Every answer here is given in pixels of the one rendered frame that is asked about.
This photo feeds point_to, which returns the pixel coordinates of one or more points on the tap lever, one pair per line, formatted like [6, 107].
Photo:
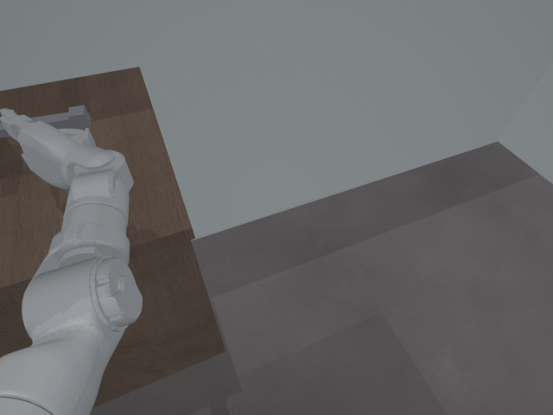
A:
[77, 116]

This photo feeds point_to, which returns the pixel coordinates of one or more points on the counter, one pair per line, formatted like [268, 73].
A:
[177, 327]

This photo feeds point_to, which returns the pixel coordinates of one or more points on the left robot hand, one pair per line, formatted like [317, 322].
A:
[44, 147]

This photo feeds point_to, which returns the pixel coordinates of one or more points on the left robot upper arm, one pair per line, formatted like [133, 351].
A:
[76, 315]

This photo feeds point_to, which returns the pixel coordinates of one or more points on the robot left forearm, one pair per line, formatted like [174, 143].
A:
[97, 209]

